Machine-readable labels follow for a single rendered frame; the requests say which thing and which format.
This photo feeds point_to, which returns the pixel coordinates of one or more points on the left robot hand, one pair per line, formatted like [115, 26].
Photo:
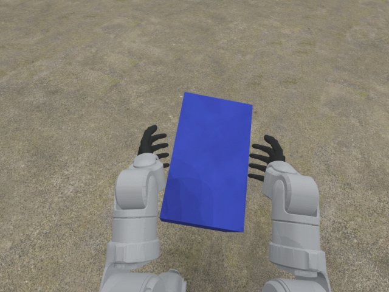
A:
[147, 140]

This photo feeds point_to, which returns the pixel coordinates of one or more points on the robot left upper arm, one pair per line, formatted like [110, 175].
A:
[133, 282]

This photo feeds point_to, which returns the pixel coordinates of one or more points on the robot left thigh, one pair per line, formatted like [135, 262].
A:
[173, 282]

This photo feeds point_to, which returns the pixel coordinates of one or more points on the right robot hand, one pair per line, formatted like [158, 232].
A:
[275, 154]

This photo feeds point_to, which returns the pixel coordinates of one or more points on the left robot shin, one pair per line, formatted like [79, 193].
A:
[173, 271]

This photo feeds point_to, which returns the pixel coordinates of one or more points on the robot right upper arm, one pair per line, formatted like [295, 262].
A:
[292, 285]

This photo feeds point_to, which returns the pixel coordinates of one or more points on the robot right forearm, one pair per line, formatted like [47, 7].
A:
[295, 245]

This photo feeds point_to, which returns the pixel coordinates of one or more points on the carton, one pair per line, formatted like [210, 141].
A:
[207, 179]

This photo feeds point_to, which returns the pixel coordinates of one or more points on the robot left forearm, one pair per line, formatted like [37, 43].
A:
[134, 229]

